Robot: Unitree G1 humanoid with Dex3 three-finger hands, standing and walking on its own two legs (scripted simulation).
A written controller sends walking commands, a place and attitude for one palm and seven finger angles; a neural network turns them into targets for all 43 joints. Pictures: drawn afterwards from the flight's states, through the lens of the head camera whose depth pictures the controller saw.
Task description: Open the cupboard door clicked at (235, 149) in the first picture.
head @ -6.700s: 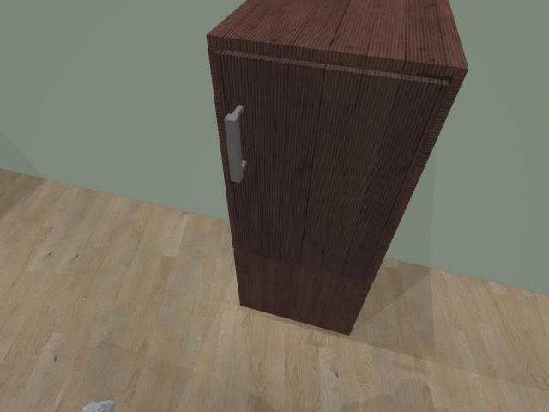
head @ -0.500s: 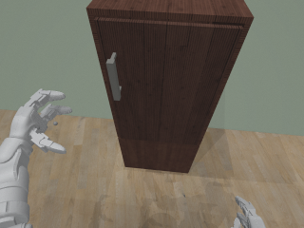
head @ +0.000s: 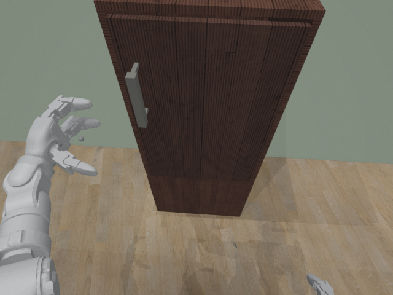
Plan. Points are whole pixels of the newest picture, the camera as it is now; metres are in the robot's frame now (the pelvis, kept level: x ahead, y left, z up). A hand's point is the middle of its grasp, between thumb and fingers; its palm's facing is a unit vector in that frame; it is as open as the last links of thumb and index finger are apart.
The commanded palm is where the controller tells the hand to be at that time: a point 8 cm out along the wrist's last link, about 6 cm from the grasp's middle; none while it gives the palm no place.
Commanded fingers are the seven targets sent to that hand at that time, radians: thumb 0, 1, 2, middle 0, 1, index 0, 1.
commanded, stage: move the hooked fingers beside the handle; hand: left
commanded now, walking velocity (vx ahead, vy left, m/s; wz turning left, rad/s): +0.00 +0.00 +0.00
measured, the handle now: (139, 96) +0.54 +0.15 +0.09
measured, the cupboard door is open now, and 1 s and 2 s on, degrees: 0 0 0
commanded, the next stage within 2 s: slide the fingers in behind the handle in 1.54 s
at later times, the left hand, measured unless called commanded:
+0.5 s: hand (100, 117) +0.45 +0.22 +0.10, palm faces -0.08 -1.00 +0.00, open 14.0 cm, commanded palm +0.43 +0.27 +0.10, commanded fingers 0.00 -0.50 0.30 -0.30 -1.20 -0.30 -1.20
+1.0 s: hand (107, 108) +0.49 +0.22 +0.09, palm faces -0.07 -1.00 +0.00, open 14.0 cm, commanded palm +0.47 +0.27 +0.09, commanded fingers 0.00 -0.50 0.30 -0.30 -1.20 -0.30 -1.20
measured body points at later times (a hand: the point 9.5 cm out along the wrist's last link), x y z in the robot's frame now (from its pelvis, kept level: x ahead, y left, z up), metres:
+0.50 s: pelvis +0.00 +0.00 -0.01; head +0.07 +0.01 +0.43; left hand +0.45 +0.27 +0.11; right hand +0.04 -0.27 -0.12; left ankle +0.00 +0.12 -0.72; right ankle +0.02 -0.13 -0.72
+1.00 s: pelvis +0.00 +0.01 -0.01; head +0.10 +0.02 +0.42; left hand +0.49 +0.27 +0.10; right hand +0.00 -0.26 -0.12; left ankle +0.00 +0.12 -0.72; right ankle +0.02 -0.13 -0.72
